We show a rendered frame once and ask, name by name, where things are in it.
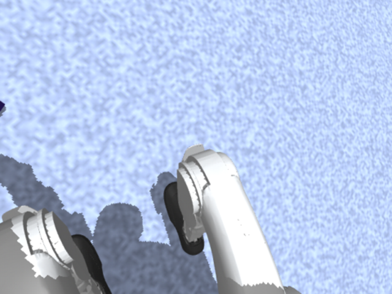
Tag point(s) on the left robot foot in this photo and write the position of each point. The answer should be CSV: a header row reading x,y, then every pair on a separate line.
x,y
92,261

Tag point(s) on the right robot foot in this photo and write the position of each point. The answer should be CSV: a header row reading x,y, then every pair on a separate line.
x,y
176,217

